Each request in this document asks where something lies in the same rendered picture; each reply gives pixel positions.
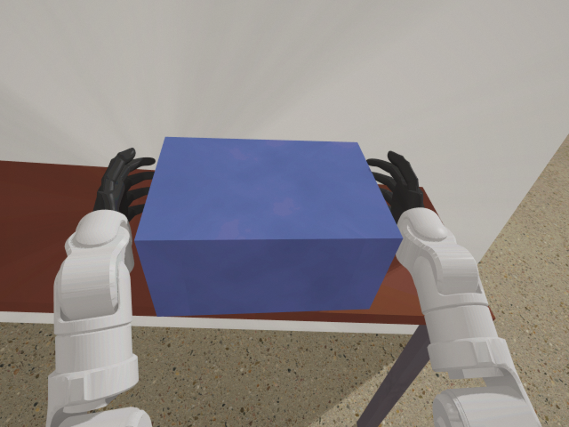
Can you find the table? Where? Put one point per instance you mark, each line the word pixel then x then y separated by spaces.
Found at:
pixel 42 204

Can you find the left robot forearm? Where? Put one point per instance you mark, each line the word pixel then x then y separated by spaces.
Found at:
pixel 92 304

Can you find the carton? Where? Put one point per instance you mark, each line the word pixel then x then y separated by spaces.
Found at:
pixel 235 226

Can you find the robot left hand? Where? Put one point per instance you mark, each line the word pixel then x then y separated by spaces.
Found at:
pixel 113 192

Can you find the right robot upper arm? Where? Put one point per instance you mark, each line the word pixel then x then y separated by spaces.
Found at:
pixel 493 406

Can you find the left robot upper arm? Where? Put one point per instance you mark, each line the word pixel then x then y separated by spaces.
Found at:
pixel 121 417

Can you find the robot right hand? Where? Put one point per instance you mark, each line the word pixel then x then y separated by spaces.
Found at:
pixel 404 185

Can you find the right robot forearm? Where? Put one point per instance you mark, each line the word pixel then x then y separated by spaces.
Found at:
pixel 463 338

